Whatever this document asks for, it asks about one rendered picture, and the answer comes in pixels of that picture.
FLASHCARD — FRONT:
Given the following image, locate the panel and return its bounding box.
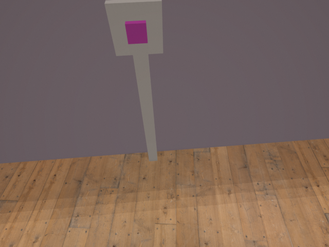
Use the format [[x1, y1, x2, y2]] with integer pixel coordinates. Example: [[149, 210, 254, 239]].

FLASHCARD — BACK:
[[104, 0, 163, 161]]

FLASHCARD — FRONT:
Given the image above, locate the button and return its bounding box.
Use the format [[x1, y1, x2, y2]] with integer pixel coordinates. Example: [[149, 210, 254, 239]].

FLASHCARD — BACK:
[[125, 20, 148, 44]]

